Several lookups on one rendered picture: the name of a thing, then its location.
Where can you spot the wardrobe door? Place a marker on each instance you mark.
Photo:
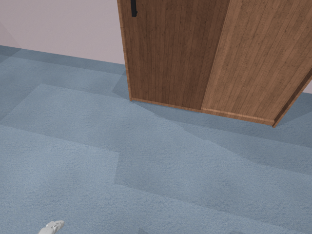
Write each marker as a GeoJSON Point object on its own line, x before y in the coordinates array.
{"type": "Point", "coordinates": [170, 47]}
{"type": "Point", "coordinates": [264, 53]}

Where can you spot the robot left hand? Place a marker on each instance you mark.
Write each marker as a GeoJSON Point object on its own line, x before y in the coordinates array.
{"type": "Point", "coordinates": [52, 227]}

